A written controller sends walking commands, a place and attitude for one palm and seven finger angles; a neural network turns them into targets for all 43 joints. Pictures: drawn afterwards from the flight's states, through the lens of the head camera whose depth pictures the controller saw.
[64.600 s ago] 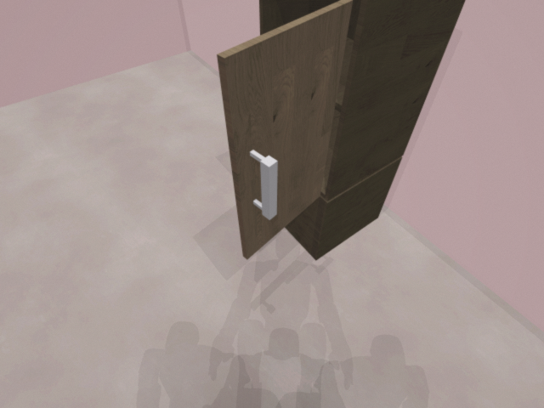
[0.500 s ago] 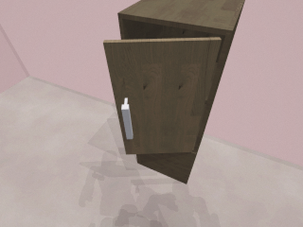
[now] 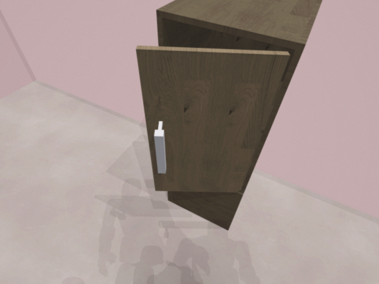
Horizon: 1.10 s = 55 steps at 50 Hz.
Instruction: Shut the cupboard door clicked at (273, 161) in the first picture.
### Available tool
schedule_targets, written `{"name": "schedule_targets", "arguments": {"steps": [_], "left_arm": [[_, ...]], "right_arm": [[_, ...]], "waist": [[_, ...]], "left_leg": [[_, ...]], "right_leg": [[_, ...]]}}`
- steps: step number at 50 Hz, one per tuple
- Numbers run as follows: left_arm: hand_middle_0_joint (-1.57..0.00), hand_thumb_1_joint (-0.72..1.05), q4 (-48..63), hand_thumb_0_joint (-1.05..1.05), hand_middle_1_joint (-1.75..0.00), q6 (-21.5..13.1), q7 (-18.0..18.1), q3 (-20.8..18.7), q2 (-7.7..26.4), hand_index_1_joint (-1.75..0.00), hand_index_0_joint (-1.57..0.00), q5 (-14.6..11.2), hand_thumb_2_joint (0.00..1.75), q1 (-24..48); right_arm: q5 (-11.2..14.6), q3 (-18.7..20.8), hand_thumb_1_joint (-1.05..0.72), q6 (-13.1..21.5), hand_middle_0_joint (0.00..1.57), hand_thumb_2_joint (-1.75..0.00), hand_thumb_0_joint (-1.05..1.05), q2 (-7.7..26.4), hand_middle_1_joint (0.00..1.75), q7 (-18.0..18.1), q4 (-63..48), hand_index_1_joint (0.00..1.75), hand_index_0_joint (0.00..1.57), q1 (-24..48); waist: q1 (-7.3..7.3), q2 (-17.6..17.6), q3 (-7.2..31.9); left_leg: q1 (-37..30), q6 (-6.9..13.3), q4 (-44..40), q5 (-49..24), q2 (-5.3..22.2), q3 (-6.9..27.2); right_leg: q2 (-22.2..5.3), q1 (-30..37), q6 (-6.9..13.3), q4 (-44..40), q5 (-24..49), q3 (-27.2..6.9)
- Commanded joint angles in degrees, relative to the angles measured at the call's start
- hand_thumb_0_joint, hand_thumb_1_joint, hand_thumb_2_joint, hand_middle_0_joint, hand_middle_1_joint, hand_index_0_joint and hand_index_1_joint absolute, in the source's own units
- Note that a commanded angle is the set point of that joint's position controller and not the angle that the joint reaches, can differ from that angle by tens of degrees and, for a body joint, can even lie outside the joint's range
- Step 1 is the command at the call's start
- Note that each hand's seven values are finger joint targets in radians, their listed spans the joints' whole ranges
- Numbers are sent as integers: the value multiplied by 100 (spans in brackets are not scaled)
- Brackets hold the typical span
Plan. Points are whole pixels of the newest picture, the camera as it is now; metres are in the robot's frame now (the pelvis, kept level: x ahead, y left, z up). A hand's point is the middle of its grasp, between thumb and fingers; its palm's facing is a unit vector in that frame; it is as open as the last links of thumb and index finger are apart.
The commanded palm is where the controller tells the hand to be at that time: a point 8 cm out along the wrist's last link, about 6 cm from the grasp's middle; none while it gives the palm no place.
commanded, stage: shuffle to correct the standing spot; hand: left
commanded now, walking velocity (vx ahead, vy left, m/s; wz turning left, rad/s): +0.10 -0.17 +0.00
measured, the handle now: (161, 148) +0.50 +0.11 -0.05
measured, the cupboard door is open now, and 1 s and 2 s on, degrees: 27 27 27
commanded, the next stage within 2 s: come to a stop and stand still in 0.56 s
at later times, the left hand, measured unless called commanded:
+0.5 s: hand out of the picture +0.04 +0.12 -0.19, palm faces +0.04 -0.99 -0.12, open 7.4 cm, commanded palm none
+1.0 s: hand out of the picture +0.14 +0.07 -0.19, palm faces +0.07 -0.98 -0.18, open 7.3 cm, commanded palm none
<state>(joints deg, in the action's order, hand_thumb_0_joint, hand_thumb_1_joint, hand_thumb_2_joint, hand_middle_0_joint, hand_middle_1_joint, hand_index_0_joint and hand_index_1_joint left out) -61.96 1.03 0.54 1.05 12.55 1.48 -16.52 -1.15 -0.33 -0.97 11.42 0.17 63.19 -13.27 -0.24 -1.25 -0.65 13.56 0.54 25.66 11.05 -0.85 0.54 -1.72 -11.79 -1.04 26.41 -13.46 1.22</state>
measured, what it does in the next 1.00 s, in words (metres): steps to the right: right foot, then left foot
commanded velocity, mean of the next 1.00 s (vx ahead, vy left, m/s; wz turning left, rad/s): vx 0.01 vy -0.06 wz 0.00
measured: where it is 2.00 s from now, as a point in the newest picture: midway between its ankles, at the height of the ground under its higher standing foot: outside the picture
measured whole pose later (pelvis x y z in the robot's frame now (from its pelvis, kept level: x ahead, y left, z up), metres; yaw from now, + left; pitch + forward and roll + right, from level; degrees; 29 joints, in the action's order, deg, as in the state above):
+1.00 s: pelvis +0.08 -0.11 -0.01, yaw +0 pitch -2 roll +0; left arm -56.8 1.9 2.1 -2.7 9.9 1.1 -10.2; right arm -0.8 2.6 -1.2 9.0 1.6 59.9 -11.0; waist 0.7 -2.4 -4.8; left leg 14.5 2.3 34.4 17.3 -0.5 -6.6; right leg -3.7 -17.2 -0.5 34.7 -15.1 5.3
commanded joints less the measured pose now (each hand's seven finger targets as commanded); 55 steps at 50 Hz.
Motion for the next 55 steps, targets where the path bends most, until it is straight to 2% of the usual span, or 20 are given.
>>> {"name": "schedule_targets", "arguments": {"steps": [1,8,12,15,17,18,19,20,23,29,32,33,34,36,37,44,47,50,54,55], "left_arm": [[-20,90,141,0,-30,-83,40,-158,454,-30,-20,8,90,-497],[-20,90,101,0,-30,-75,37,-279,254,-30,-20,-11,90,-909],[-20,90,83,0,-30,-36,57,-404,362,-30,-20,15,90,-1147],[-20,90,103,0,-30,-5,79,-419,219,-30,-20,49,90,-1132],[-20,90,163,0,-30,39,83,-416,132,-30,-20,22,90,-900],[-20,90,212,0,-30,36,55,-389,-37,-30,-20,5,90,-908],[-20,90,322,0,-30,15,41,-351,-214,-30,-20,2,90,-828],[-20,90,455,0,-30,60,73,-383,-48,-30,-20,65,90,-456],[-20,90,547,0,-30,126,-12,-507,-39,-30,-20,72,90,-319],[-20,90,696,0,-30,192,-178,-540,-157,-30,-20,-18,90,-141],[-20,90,586,0,-30,110,-173,-605,60,-30,-20,3,90,-507],[-20,90,526,0,-30,46,-134,-664,398,-30,-20,29,90,-754],[-20,90,512,0,-30,4,-49,-764,924,-30,-20,88,90,-817],[-20,90,589,0,-30,-33,47,-657,768,-30,-20,49,90,-620],[-20,90,608,0,-30,-101,89,-645,688,-30,-20,48,90,-313],[-20,90,732,0,-30,-100,221,-557,711,-30,-20,13,90,213],[-20,90,767,0,-30,-27,209,-553,596,-30,-20,-57,90,399],[-20,90,812,0,-30,103,208,-460,50,-30,-20,-43,90,386],[-20,90,580,0,-30,151,179,-405,-46,-30,-20,0,90,103],[-20,90,865,0,-30,21,246,-246,814,-30,-20,16,90,-148]], "right_arm": [[3,289,-90,92,20,-90,0,916,30,107,-263,30,20,25],[23,354,-90,144,20,-90,0,538,30,245,-131,30,20,-294],[23,317,-90,149,20,-90,0,180,30,296,-159,30,20,-238],[26,324,-90,165,20,-90,0,64,30,320,-175,30,20,-125],[26,317,-90,208,20,-90,0,87,30,336,-10,30,20,-544],[-20,383,-90,246,20,-90,0,385,30,379,154,30,20,-959],[-71,486,-90,241,20,-90,0,789,30,430,256,30,20,-1357],[-92,485,-90,208,20,-90,0,861,30,450,338,30,20,-1580],[-86,428,-90,253,20,-90,0,694,30,457,58,30,20,-922],[-103,618,-90,193,20,-90,0,933,30,388,-241,30,20,-211],[-81,722,-90,111,20,-90,0,1003,30,342,-225,30,20,-281],[-49,715,-90,90,20,-90,0,822,30,312,-233,30,20,-409],[-13,602,-90,53,20,-90,0,271,30,269,-378,30,20,-522],[34,494,-90,-44,20,-90,0,39,30,284,-593,30,20,-138],[42,465,-90,-32,20,-90,0,32,30,253,-542,30,20,-195],[59,380,-90,-65,20,-90,0,36,30,147,-424,30,20,-308],[50,391,-90,-26,20,-90,0,151,30,137,-349,30,20,-616],[-29,420,-90,42,20,-90,0,545,30,127,-576,30,20,-76],[-30,383,-90,75,20,-90,0,449,30,188,-686,30,20,303],[-52,406,-90,87,20,-90,0,957,30,146,-1197,30,20,416]], "waist": [[62,439,-488],[33,-34,-176],[119,-960,-246],[116,-602,-253],[-145,-191,-121],[-277,609,92],[-373,1646,127],[-454,1780,-228],[-127,929,-588],[15,1273,-337],[167,773,-89],[264,-112,121],[296,-1945,291],[314,-1100,304],[186,-1372,353],[83,-648,176],[-95,-477,86],[103,1543,-143],[194,950,-237],[244,851,-373]], "left_leg": [[503,251,-1047,1580,903,986],[171,219,43,162,743,353],[861,35,1298,758,281,-457],[913,31,1436,1313,391,-544],[-58,75,300,178,609,-448],[-1038,339,-118,-1169,1216,336],[-1708,844,-444,-2590,2329,1571],[-1387,1174,-604,-3199,2729,1852],[-570,981,-631,-2752,2380,1010],[-94,515,-477,-1654,1850,34],[275,179,410,-1139,1567,-120],[613,-61,1276,-188,1119,-474],[1607,-289,2670,2242,299,-957],[1292,-108,3542,2514,436,-104],[1321,-96,3536,2344,495,-44],[317,-248,1413,1248,255,-393],[-643,-134,54,82,359,-365],[414,694,-1040,-1062,1574,876],[131,964,-1106,-1005,1445,612],[271,745,-1058,-595,1125,591]], "right_leg": [[-184,-74,107,-260,-395,-44],[-314,6,305,-386,165,-337],[-853,382,790,-702,862,-975],[-966,502,1141,-418,2025,-929],[-682,42,877,236,2119,-555],[-216,-676,521,1063,1593,-149],[196,-1676,171,2103,-589,383],[187,-2020,139,3070,-2042,40],[-145,-2056,81,3577,-1403,-384],[-192,-921,-70,1380,-371,229],[4,190,-41,153,555,525],[-419,726,63,-295,1321,120],[-1585,1159,583,-570,2426,-1174],[-1740,461,1100,-634,2601,-1111],[-1658,425,1103,-539,2841,-1178],[-1691,-2,1156,-267,2911,-924],[-1377,-661,742,-21,1719,-688],[-194,-225,28,1101,-823,298],[-167,-578,46,2065,-1303,9],[-81,-451,160,1546,-1205,40]]}}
